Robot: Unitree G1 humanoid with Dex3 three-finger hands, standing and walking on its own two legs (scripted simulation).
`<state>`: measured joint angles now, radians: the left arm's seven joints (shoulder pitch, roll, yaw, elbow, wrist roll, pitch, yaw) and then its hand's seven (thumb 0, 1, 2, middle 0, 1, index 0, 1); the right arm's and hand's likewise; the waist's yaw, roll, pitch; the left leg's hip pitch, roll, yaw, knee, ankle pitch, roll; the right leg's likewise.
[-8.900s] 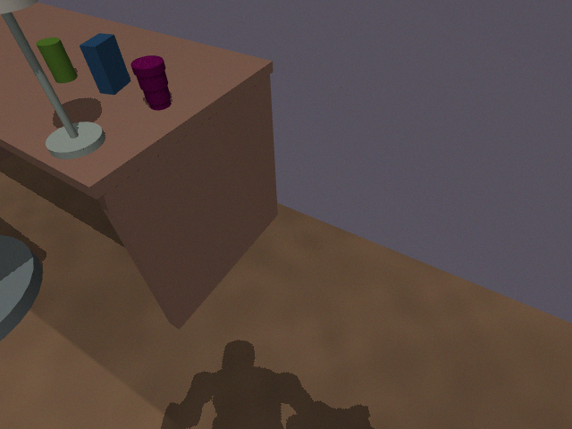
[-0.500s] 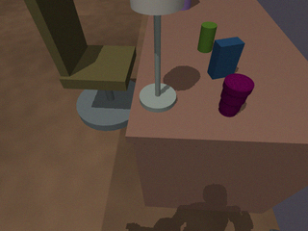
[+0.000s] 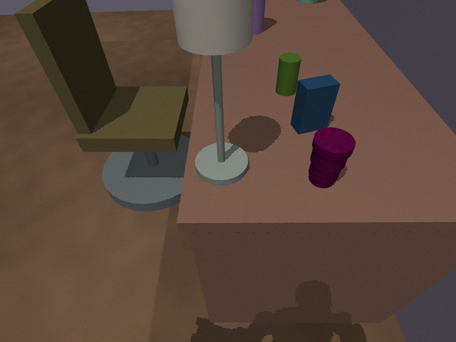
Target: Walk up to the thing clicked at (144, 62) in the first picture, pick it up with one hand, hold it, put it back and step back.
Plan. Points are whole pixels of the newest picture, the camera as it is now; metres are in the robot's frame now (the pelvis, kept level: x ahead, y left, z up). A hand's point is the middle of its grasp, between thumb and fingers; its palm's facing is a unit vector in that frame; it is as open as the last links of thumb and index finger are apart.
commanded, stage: walk up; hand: right
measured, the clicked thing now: (327, 160) +0.50 -0.20 +0.03
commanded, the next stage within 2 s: stand in 0.72 s
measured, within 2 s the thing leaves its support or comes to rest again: neither
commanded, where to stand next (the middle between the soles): +0.07 -0.01 m, yaw -1 degrees
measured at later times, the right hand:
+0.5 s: hand out of the picture +0.08 -0.25 -0.16, palm faces +0.00 +0.95 -0.32, open 7.4 cm
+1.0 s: hand out of the picture +0.10 -0.26 -0.15, palm faces +0.01 +0.94 -0.33, open 7.4 cm
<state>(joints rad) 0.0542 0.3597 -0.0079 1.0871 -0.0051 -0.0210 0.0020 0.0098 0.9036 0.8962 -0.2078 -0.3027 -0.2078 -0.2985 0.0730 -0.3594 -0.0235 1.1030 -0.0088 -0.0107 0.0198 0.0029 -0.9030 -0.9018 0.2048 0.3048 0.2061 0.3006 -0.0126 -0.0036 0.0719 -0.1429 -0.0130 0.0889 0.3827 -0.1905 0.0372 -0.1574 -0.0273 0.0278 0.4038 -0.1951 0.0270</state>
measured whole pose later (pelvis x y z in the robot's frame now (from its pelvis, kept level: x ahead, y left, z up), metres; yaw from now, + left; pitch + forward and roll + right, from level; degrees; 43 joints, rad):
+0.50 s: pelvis +0.00 +0.00 +0.00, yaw -1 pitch -2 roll +0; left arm 0.13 0.36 0.00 1.15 0.01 -0.01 0.00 0.01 0.90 0.90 -0.21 -0.30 -0.21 -0.30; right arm 0.08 -0.35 -0.03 1.13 -0.02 0.00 0.03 0.00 -0.90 -0.90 0.20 0.30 0.21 0.30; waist 0.01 0.00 0.08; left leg -0.13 -0.01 0.10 0.34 -0.17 0.04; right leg -0.15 -0.02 0.04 0.36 -0.17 0.03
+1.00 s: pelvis +0.02 +0.00 +0.01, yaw +0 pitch -2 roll +0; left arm 0.09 0.35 -0.01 1.13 0.00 -0.02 0.00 0.01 0.90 0.90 -0.21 -0.30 -0.21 -0.30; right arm 0.08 -0.34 -0.01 1.15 -0.01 -0.02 0.02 0.00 -0.90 -0.90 0.20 0.30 0.21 0.30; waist -0.02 -0.01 0.04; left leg -0.09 -0.01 0.09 0.29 -0.17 0.03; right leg -0.10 -0.02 0.03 0.30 -0.16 0.02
